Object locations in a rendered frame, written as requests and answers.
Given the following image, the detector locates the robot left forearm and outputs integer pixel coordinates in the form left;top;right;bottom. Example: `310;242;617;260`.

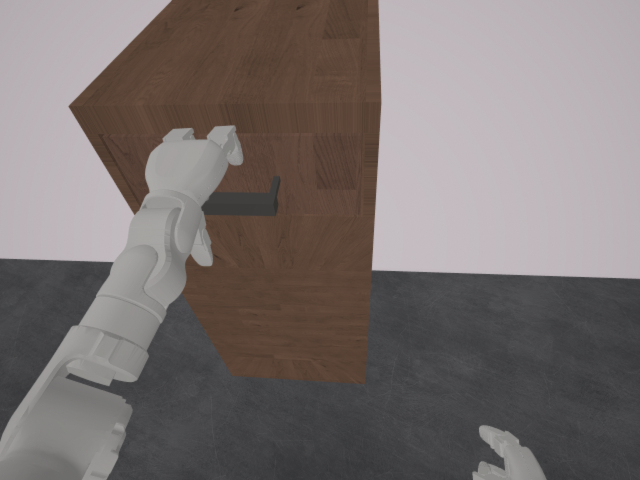
0;189;202;461

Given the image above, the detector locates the right robot hand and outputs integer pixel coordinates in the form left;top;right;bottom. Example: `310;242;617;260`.
472;425;547;480

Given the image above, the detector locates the drawer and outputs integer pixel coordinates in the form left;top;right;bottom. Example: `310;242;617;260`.
103;133;363;215

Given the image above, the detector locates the robot left upper arm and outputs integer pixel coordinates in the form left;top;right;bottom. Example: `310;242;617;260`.
0;376;133;480

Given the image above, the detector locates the cabinet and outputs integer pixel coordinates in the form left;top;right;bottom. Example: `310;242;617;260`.
68;0;381;384

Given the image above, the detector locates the left robot hand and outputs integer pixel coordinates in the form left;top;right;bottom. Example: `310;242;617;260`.
145;125;243;266

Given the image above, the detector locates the handle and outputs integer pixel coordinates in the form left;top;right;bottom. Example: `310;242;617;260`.
201;176;281;216

